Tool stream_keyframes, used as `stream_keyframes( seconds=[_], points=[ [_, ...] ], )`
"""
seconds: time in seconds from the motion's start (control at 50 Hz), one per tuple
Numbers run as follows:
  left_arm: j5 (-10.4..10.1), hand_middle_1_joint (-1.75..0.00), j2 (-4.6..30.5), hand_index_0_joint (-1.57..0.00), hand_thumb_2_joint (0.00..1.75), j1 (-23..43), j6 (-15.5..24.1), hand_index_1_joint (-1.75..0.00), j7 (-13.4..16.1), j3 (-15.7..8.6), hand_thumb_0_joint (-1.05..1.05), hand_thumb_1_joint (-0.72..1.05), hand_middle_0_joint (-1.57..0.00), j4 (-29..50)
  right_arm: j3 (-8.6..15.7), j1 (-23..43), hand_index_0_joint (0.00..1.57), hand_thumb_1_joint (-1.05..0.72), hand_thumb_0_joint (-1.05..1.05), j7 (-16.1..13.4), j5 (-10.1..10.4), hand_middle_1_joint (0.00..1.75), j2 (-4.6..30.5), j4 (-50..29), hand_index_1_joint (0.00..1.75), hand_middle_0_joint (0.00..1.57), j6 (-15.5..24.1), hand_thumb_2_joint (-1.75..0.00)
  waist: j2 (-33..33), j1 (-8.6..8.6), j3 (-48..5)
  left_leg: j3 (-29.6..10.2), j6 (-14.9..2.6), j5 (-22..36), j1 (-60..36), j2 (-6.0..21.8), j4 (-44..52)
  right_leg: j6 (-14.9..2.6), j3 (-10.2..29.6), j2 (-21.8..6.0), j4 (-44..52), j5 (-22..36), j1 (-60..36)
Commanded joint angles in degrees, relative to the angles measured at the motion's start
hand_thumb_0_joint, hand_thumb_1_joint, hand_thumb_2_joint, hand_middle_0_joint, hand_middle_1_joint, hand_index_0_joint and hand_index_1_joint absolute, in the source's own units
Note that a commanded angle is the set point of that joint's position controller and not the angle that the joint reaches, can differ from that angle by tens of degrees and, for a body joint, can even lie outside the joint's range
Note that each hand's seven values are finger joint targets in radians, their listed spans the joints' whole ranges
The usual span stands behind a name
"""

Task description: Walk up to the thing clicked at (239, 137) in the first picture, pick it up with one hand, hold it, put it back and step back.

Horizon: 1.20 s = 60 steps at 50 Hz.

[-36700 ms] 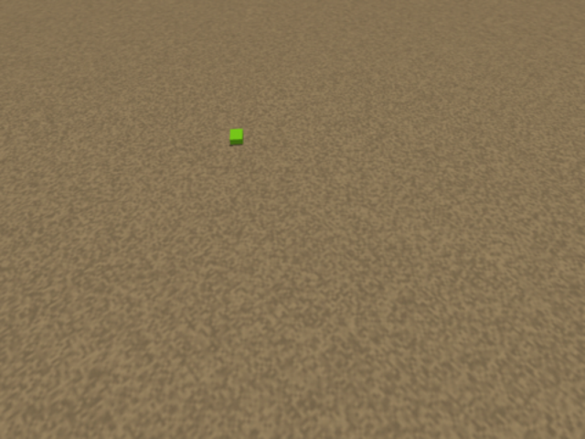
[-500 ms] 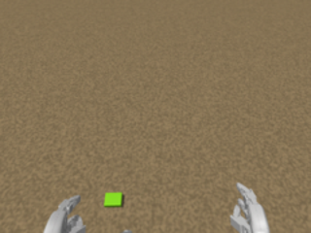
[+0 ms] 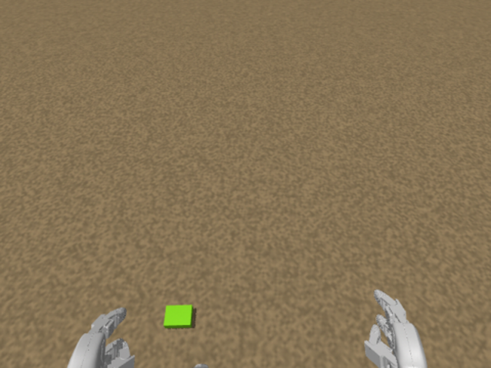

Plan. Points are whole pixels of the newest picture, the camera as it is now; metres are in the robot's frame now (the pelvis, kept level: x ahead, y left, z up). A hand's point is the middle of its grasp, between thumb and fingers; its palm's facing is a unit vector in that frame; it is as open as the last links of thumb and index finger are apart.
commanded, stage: home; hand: left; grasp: from above
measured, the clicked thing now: (178, 316) +0.42 +0.24 -0.70
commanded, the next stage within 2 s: stand in 0.26 s
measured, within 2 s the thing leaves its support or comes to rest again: neither
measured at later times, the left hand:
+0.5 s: hand out of the picture +0.15 +0.21 -0.08, palm faces +0.00 -0.94 -0.33, open 7.4 cm
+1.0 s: hand out of the picture +0.03 +0.24 -0.10, palm faces +0.04 -0.94 -0.33, open 7.4 cm
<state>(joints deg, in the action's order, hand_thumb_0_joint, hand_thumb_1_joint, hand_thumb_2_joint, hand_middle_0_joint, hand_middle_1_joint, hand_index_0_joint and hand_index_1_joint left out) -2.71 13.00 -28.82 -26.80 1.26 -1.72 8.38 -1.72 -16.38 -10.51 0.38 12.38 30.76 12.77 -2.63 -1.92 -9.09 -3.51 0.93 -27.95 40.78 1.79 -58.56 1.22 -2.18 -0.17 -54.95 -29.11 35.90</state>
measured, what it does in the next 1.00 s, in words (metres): rises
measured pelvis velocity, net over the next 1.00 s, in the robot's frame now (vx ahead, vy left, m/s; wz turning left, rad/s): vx -0.01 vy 0.01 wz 0.00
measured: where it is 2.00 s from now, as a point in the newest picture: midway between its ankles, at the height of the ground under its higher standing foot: outside the picture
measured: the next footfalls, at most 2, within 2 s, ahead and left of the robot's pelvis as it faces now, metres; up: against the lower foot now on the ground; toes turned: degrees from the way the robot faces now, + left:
none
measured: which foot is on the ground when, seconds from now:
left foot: down 0.00-1.00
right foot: down 0.00-1.00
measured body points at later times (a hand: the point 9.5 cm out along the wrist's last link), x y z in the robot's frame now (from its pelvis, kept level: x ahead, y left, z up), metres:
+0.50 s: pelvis -0.01 +0.00 +0.02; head +0.02 +0.00 +0.47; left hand +0.15 +0.25 -0.06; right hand +0.14 -0.26 -0.09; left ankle +0.01 +0.12 -0.68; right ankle -0.02 -0.14 -0.68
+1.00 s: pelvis -0.01 +0.01 +0.06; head +0.00 +0.01 +0.51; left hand +0.03 +0.29 -0.08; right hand +0.06 -0.26 -0.08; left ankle +0.01 +0.12 -0.68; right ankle -0.02 -0.14 -0.68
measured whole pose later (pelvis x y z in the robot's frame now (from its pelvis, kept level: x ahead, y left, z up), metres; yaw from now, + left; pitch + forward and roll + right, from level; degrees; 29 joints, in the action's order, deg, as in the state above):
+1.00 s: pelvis -0.01 +0.01 +0.06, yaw +0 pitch -4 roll +0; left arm 2.0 15.7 -12.0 -1.2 2.0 -2.5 -61.5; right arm 2.1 -10.0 -1.7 -1.8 15.3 61.1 0.1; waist -0.6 1.3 3.9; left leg -0.8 -0.4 -13.0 9.7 -0.6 -26.3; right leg 2.3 -0.3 -2.8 -25.4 -15.0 6.7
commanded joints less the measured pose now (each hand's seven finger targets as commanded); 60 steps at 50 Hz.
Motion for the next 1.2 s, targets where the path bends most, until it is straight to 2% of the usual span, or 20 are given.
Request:
stream_keyframes(
  seconds=[0.0,0.2,0.22,0.26,0.32,0.34,0.36,0.38,0.4,0.42,0.48,0.54,0.68,0.7,0.74,0.78,0.84,0.96,1.06,1.18],
  points=[
    [0.2,-0.3,5.6,-0.2,0.9,1.1,3.2,-0.3,0.2,-3.0,0.0,0.9,-0.2,11.3,3.1,3.9,0.2,-0.9,0.0,-0.4,0.1,0.3,7.2,-9.3,0.3,0.2,3.3,-0.9,-0.9,-0.3,-5.5,1.3,-1.36,16.7,-8.6,-1.2,8.7,-1.0,-1.7,1.6,8.4,16.3,-1.0],
    [0.0,-0.3,6.1,-0.2,0.9,1.2,3.0,-0.3,0.2,-3.6,0.0,0.9,-0.2,9.9,3.3,4.1,0.2,-0.9,0.0,-0.2,0.1,0.3,7.5,-9.5,0.3,0.2,3.2,-0.9,-0.1,-0.21,-4.3,0.7,-1.37,11.5,-7.3,-1.1,10.2,-1.2,-2.0,1.8,8.6,11.2,-0.2],
    [0.0,-0.3,5.5,-0.2,0.9,2.8,3.2,-0.3,0.1,-2.5,0.0,0.9,-0.2,12.0,2.9,4.4,0.2,-0.9,0.0,-0.2,0.1,0.3,7.2,-10.2,0.3,0.2,3.4,-0.9,-1.2,-0.36,-3.6,1.1,-1.35,11.1,-7.1,-1.2,10.2,-1.17,-1.9,1.7,8.9,11.1,0.5],
    [-0.1,-0.3,5.9,-0.2,0.9,0.6,2.9,-0.3,0.2,-4.0,0.0,0.9,-0.2,9.7,3.3,3.9,0.2,-0.9,0.0,-0.4,0.2,0.3,7.3,-9.8,0.3,0.2,3.3,-0.9,1.4,-0.33,-4.4,1.4,-1.59,11.6,-7.1,-1.3,9.2,-0.93,-1.7,1.6,9.4,11.6,-0.3],
    [-0.1,-0.3,5.7,-0.2,0.9,2.3,3.2,-0.3,0.0,-3.0,0.0,0.9,-0.2,12.6,3.0,4.4,0.2,-0.9,0.0,-0.2,0.1,0.3,7.1,-10.3,0.3,0.2,3.5,-0.9,-0.6,-0.29,-5.1,1.3,-1.5,12.1,-7.3,-1.4,9.2,-0.98,-1.7,1.5,9.1,12.2,-0.1],
    [6.3,-0.3,11.2,-0.2,0.9,17.7,15.5,-0.3,2.4,-3.1,0.0,0.9,-0.2,-7.5,5.2,8.5,0.2,-0.9,0.0,3.2,-6.8,0.3,13.6,4.9,0.3,0.2,-2.7,-0.9,3.4,4.51,8.8,-0.4,-4.31,21.9,-7.9,0.9,13.9,-3.51,3.3,-2.8,11.6,14.1,-10.1],
    [6.8,-0.3,12.2,-0.2,0.9,11.9,19.4,-0.3,2.2,-4.5,0.0,0.9,-0.2,-19.2,6.3,7.9,0.2,-0.9,0.0,4.6,-6.6,0.3,13.8,4.9,0.3,0.2,-4.9,-0.9,6.7,4.05,2.6,1.3,-4.93,22.7,-12.2,0.2,12.9,-5.46,6.7,-3.8,13.0,14.6,-12.4],
    [6.8,-0.3,12.0,-0.2,0.9,12.0,21.3,-0.3,1.8,-4.0,0.0,0.9,-0.2,-21.6,6.2,6.7,0.2,-0.9,0.0,5.6,-6.9,0.3,13.9,3.6,0.3,0.2,-6.0,-0.9,6.5,2.63,2.8,0.6,-4.84,21.7,-13.4,-0.3,13.1,-6.36,8.4,-3.5,14.5,15.0,-10.7],
    [7.0,-0.3,13.5,-0.2,0.9,11.8,22.9,-0.3,1.7,-3.4,0.0,0.9,-0.2,-24.4,6.3,7.2,0.2,-0.9,0.0,6.6,-6.2,0.3,13.7,4.7,0.3,0.2,-6.6,-0.9,5.8,3.22,2.4,0.0,-4.63,20.8,-14.3,-0.6,13.7,-6.34,8.8,-4.4,14.8,16.6,-13.6],
    [6.8,-0.3,12.8,-0.2,0.9,13.9,23.7,-0.3,1.3,-3.3,0.0,0.9,-0.2,-26.3,6.2,6.6,0.2,-0.9,0.0,7.5,-4.9,0.3,12.8,6.7,0.3,0.2,-6.7,-0.9,3.4,2.7,0.0,0.4,-4.55,21.9,-18.3,-0.4,15.0,-5.63,9.1,-5.2,13.4,20.6,-15.0],
    [5.7,-0.3,12.5,-0.2,0.9,16.5,24.3,-0.3,1.3,-3.5,0.0,0.9,-0.2,-34.0,6.6,8.6,0.2,-0.9,0.0,9.4,-2.9,0.3,11.8,9.4,0.3,0.2,-7.9,-0.9,7.3,3.49,2.1,0.6,-4.04,17.7,-19.9,-1.1,16.6,-4.38,8.6,-5.8,18.8,15.0,-15.0],
    [5.5,-0.3,12.3,-0.2,0.9,19.0,25.7,-0.3,1.4,-3.7,0.0,0.9,-0.2,-40.6,6.9,7.7,0.2,-0.9,0.0,9.6,-3.2,0.3,12.3,12.8,0.3,0.2,-8.7,-0.9,4.0,2.91,2.8,-0.9,-4.62,17.1,-23.0,0.0,20.6,-3.36,7.3,-5.3,20.0,14.4,-15.7],
    [4.8,-0.3,10.6,-0.2,0.9,18.7,26.7,-0.3,1.2,-3.4,0.0,0.9,-0.2,-53.1,6.8,8.7,0.2,-0.9,0.0,8.9,-3.3,0.3,13.7,18.3,0.3,0.2,-9.8,-0.9,-2.4,3.67,7.4,-6.2,-4.58,15.0,-24.5,3.6,33.5,-2.06,4.0,-3.3,23.0,15.9,-21.6],
    [4.8,-0.3,10.8,-0.2,0.9,17.7,26.8,-0.3,1.2,-3.4,0.0,0.9,-0.2,-54.9,6.7,9.6,0.2,-0.9,0.0,8.9,-3.1,0.3,13.7,19.0,0.3,0.2,-10.0,-0.9,-1.7,4.18,8.3,-6.1,-4.4,14.8,-24.7,3.7,33.9,-2.15,4.0,-3.6,24.8,16.1,-22.6],
    [4.9,-0.3,11.7,-0.2,0.9,17.9,27.3,-0.3,1.1,-3.4,0.0,0.9,-0.2,-57.8,6.5,8.8,0.2,-0.9,0.0,8.6,-2.7,0.3,13.5,20.7,0.3,0.2,-10.4,-0.9,1.3,3.45,8.8,-4.5,-3.76,16.7,-25.7,2.8,33.9,-2.38,5.1,-4.7,28.3,18.7,-25.2],
    [4.6,-0.3,12.4,-0.2,0.9,18.6,27.5,-0.3,1.2,-3.4,0.0,0.9,-0.2,-59.8,6.5,8.0,0.2,-0.9,0.0,8.4,-2.4,0.3,14.0,22.4,0.3,0.2,-10.5,-0.9,0.9,2.7,8.3,-4.0,-3.35,19.3,-29.0,2.9,35.1,-2.22,5.3,-5.0,30.0,20.3,-25.4],
    [4.4,-0.3,12.4,-0.2,0.9,19.1,27.3,-0.3,1.3,-3.2,0.0,0.9,-0.2,-62.9,6.5,8.3,0.2,-0.9,0.0,8.3,-2.3,0.3,14.3,24.4,0.3,0.2,-10.9,-0.9,1.0,2.83,9.0,-4.1,-3.35,18.4,-30.2,3.3,37.5,-1.81,4.8,-5.1,31.8,19.9,-27.3],
    [4.5,-0.3,13.1,-0.2,0.9,19.7,27.6,-0.3,1.4,-2.8,0.0,0.9,-0.2,-67.1,6.1,8.1,0.2,-0.9,0.0,8.2,-1.9,0.3,14.0,27.2,0.3,0.2,-11.1,-0.9,3.0,2.48,10.1,-2.9,-2.58,23.5,-32.8,3.1,38.5,-1.56,5.1,-5.9,35.1,22.0,-28.6],
    [4.6,-0.3,13.2,-0.2,0.9,19.9,27.4,-0.3,1.2,-2.4,0.0,0.9,-0.2,-69.1,6.0,9.1,0.2,-0.9,0.0,8.5,-1.9,0.3,14.2,28.6,0.3,0.2,-11.7,-0.9,2.0,2.49,12.6,-3.3,-2.37,16.7,-32.0,3.2,40.8,-1.41,4.8,-5.5,37.1,17.6,-27.6],
    [4.3,-0.3,13.7,-0.2,0.9,20.6,27.5,-0.3,1.0,-2.4,0.0,0.9,-0.2,-70.4,5.7,9.8,0.2,-0.9,0.0,8.6,-1.8,0.3,14.4,29.8,0.3,0.2,-11.4,-0.9,1.4,2.66,11.9,-3.1,-2.19,18.0,-32.2,3.5,41.7,-1.52,5.2,-6.0,37.6,19.4,-29.3]
  ],
)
